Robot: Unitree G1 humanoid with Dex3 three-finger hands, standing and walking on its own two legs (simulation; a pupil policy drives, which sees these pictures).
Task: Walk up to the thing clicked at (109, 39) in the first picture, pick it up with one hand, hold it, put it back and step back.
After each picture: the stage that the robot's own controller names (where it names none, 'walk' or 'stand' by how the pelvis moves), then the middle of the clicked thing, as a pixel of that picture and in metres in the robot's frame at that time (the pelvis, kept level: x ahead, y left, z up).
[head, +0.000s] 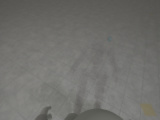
stand; (109, 39) +1.93 -0.47 -0.72
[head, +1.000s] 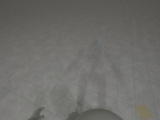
walk; (95, 43) +1.84 +0.02 -0.70
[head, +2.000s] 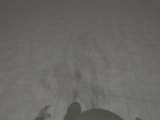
walk; (76, 54) +1.22 +0.40 -0.72
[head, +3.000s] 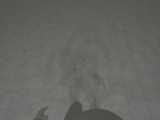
walk; (74, 70) +0.80 +0.33 -0.72
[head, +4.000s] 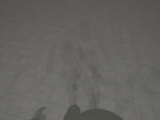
walk; (74, 87) +0.51 +0.23 -0.71
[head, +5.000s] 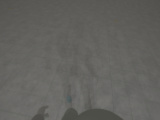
stand; (69, 99) +0.34 +0.21 -0.71
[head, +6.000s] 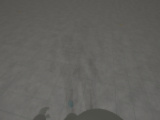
stand; (70, 104) +0.30 +0.20 -0.72
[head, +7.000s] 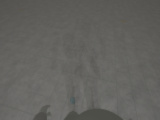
stand; (72, 100) +0.32 +0.19 -0.72
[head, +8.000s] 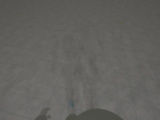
stand; (71, 104) +0.30 +0.21 -0.72
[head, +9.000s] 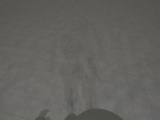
stand; (70, 103) +0.30 +0.22 -0.73
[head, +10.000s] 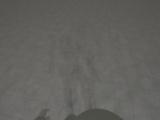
stand; (69, 104) +0.29 +0.22 -0.73
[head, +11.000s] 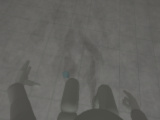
go down; (66, 74) +0.34 +0.23 -0.46
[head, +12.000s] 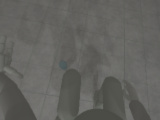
go down; (63, 65) +0.37 +0.26 -0.31
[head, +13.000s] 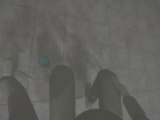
close in; (44, 62) +0.34 +0.29 -0.24
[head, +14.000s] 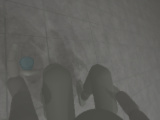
close; (27, 64) +0.34 +0.30 -0.21
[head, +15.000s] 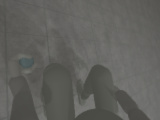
lift; (27, 63) +0.33 +0.30 -0.21
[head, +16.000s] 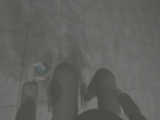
lift; (41, 69) +0.28 +0.27 -0.18
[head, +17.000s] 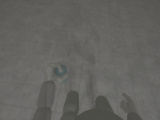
lift; (61, 74) +0.31 +0.20 +0.00
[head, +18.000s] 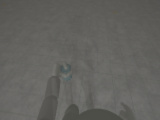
hold; (66, 72) +0.34 +0.17 +0.00
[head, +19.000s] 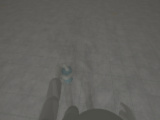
hold; (67, 75) +0.33 +0.17 -0.02
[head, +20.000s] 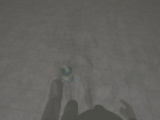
crouch; (68, 75) +0.33 +0.16 -0.04
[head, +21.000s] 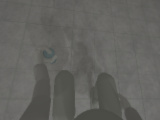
lower; (50, 56) +0.41 +0.27 -0.12
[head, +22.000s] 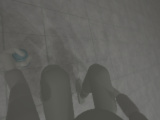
lower; (22, 58) +0.37 +0.32 -0.22
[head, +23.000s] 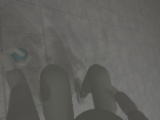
lower; (21, 58) +0.36 +0.32 -0.22
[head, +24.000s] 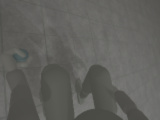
lower; (22, 58) +0.36 +0.32 -0.22
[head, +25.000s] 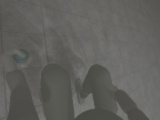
lower; (22, 59) +0.35 +0.32 -0.21
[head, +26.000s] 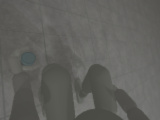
open; (27, 61) +0.35 +0.29 -0.22
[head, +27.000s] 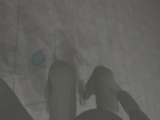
stand; (37, 59) +0.35 +0.28 -0.22
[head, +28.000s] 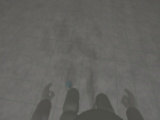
stand; (68, 84) +0.34 +0.22 -0.55
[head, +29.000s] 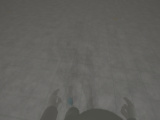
stand; (70, 101) +0.32 +0.21 -0.66
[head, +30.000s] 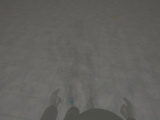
stand; (70, 100) +0.32 +0.20 -0.67
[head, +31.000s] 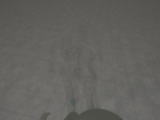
stand; (73, 102) +0.34 +0.19 -0.72
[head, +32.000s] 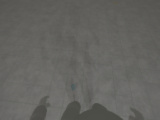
walk; (73, 87) +0.39 +0.18 -0.70
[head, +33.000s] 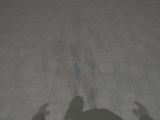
walk; (77, 69) +0.68 +0.24 -0.69
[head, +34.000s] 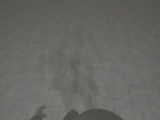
stand; (78, 63) +0.97 +0.22 -0.70
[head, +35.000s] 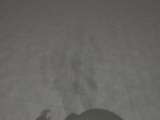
stand; (79, 64) +0.98 +0.22 -0.72
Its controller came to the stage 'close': yes
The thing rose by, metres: 0.71
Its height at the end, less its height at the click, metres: +0.00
